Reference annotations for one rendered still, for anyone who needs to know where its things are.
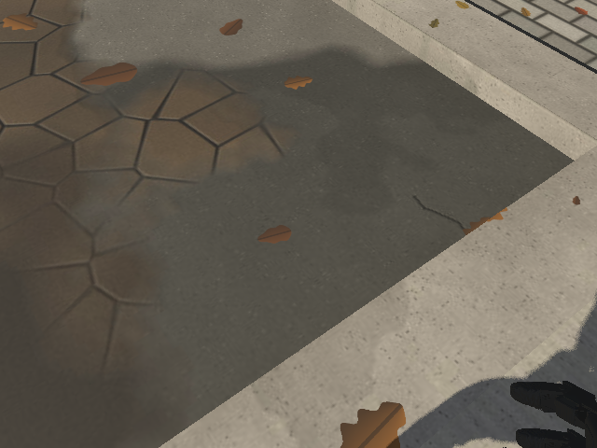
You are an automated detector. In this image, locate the robot right hand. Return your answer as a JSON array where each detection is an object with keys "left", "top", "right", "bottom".
[{"left": 503, "top": 381, "right": 597, "bottom": 448}]

